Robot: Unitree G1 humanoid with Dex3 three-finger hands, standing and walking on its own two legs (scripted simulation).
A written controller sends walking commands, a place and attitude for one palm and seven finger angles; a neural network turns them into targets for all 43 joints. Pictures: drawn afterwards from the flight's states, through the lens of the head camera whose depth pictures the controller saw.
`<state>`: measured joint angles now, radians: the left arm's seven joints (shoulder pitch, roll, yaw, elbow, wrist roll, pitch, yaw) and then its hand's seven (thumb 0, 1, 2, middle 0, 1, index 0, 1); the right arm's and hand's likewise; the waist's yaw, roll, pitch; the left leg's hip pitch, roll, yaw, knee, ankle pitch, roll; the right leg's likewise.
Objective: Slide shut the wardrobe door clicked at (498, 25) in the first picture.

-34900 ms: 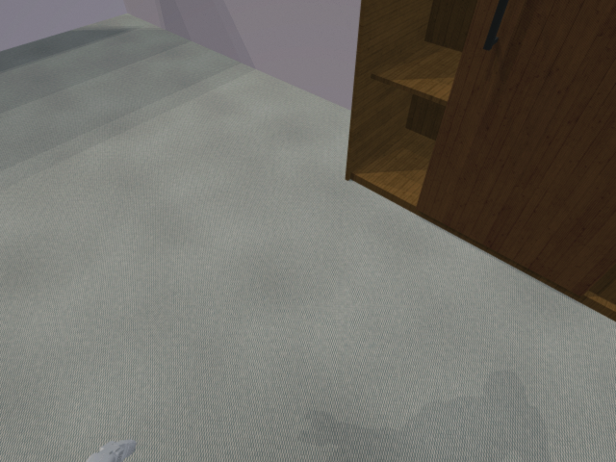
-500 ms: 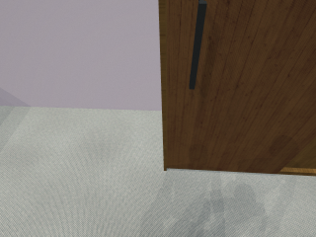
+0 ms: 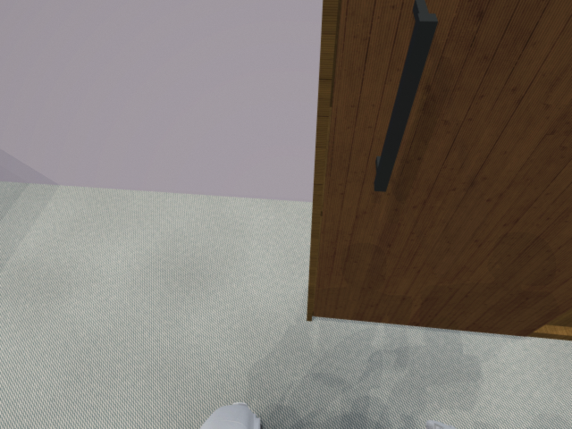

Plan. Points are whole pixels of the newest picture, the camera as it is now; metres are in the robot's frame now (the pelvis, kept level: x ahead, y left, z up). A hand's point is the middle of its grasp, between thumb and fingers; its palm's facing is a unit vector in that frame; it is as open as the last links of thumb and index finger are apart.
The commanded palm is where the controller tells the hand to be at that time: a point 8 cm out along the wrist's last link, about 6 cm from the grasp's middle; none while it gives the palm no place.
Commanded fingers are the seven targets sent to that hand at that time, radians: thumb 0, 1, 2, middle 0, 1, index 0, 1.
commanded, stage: come to a stop and stand still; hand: right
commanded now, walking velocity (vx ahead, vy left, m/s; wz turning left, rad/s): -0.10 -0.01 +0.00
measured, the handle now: (396, 111) +0.50 -0.10 +0.18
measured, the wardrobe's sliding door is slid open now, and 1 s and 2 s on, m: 0.00 0.00 0.00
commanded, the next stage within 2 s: look again from close up in 1.34 s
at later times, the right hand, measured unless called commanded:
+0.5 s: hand out of the picture +0.04 -0.23 -0.16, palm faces +0.02 +0.96 -0.27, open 7.4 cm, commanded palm none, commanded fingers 0.00 -0.90 -0.90 0.20 0.30 0.20 0.30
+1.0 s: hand out of the picture +0.01 -0.20 -0.15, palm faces -0.06 +0.97 -0.22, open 7.3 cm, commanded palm none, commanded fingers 0.00 -0.90 -0.90 0.20 0.30 0.20 0.30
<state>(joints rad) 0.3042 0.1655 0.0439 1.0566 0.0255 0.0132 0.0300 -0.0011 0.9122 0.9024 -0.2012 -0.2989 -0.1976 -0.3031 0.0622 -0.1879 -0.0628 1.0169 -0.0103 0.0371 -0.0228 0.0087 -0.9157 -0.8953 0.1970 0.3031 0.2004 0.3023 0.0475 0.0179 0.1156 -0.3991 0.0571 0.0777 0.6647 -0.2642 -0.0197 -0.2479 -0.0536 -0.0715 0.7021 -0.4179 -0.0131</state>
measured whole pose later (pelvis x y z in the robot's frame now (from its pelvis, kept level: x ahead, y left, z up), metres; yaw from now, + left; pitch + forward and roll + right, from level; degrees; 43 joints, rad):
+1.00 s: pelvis -0.02 -0.02 +0.02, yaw +3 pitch -1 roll -1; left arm 0.34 0.18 0.00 1.07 0.01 -0.01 0.01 0.00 0.91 0.90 -0.20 -0.30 -0.20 -0.30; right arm 0.30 -0.15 0.02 1.06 -0.01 0.00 -0.02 0.01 -0.91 -0.90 0.20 0.30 0.20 0.30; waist 0.01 -0.02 0.02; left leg -0.27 0.04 -0.02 0.49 -0.21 -0.02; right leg -0.21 -0.01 -0.12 0.45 -0.23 -0.02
